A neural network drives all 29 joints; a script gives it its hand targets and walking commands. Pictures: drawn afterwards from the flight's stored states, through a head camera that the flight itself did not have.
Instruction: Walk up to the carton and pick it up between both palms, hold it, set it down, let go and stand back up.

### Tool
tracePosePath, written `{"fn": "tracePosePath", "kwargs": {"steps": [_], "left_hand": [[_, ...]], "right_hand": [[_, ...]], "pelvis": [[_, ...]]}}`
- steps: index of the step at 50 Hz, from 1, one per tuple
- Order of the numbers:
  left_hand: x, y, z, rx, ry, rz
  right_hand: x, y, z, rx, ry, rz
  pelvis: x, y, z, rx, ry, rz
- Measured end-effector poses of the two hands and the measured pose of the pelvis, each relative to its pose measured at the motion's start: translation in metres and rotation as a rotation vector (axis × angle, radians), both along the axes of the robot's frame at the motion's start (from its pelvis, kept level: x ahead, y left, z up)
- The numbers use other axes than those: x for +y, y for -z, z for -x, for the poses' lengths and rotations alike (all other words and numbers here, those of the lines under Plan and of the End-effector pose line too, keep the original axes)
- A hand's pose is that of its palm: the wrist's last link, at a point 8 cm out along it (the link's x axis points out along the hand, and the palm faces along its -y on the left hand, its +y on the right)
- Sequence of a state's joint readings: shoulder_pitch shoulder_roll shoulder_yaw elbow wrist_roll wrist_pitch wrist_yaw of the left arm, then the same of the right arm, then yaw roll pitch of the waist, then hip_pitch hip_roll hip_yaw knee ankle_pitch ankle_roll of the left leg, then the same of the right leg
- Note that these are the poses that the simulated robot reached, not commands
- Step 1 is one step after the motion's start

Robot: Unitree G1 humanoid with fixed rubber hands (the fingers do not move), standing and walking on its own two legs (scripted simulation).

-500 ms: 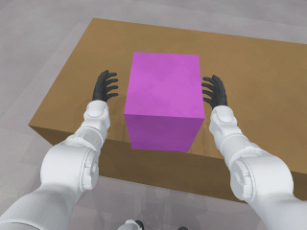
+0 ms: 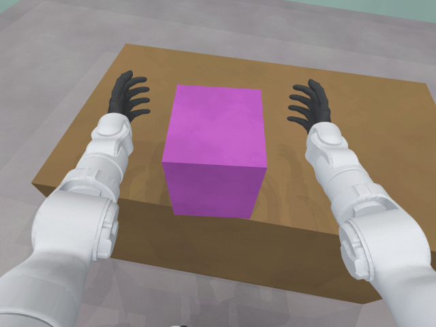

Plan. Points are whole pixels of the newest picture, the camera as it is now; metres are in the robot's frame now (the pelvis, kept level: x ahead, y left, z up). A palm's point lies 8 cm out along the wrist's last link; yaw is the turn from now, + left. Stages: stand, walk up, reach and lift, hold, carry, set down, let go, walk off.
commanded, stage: set down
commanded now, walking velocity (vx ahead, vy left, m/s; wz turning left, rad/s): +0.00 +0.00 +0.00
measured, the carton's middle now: (215, 155) +0.46 +0.04 +0.00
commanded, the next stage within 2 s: none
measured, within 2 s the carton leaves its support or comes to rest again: neither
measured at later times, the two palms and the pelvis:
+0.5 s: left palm (105, 108) +0.44 +0.23 +0.15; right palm (319, 120) +0.44 -0.14 +0.15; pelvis +0.01 +0.00 +0.02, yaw +0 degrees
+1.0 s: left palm (110, 147) +0.39 +0.22 +0.11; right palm (318, 158) +0.39 -0.14 +0.10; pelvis +0.02 +0.00 +0.02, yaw +0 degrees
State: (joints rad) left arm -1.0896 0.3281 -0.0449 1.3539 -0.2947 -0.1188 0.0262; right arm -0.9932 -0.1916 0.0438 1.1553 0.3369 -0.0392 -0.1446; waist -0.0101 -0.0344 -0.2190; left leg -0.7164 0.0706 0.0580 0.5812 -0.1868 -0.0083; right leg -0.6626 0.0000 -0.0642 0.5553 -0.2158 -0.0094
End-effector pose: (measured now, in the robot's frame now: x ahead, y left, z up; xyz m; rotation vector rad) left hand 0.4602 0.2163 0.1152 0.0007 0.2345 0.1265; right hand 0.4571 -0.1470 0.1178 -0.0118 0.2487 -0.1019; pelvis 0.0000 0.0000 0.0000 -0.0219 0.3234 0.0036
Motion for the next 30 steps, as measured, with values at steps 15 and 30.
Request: {"fn": "tracePosePath", "kwargs": {"steps": [15, 30], "left_hand": [[0.004, -0.056, 0.000, 0.018, -0.008, 0.008], [0.016, -0.003, 0.039, 0.073, -0.009, 0.020]], "right_hand": [[0.007, -0.049, 0.000, 0.028, 0.014, 0.007], [0.011, -0.001, 0.036, 0.062, 0.012, -0.005]], "pelvis": [[-0.005, -0.015, -0.004, -0.128, -0.001, -0.002], [-0.003, -0.020, -0.008, -0.231, -0.013, -0.003]]}}
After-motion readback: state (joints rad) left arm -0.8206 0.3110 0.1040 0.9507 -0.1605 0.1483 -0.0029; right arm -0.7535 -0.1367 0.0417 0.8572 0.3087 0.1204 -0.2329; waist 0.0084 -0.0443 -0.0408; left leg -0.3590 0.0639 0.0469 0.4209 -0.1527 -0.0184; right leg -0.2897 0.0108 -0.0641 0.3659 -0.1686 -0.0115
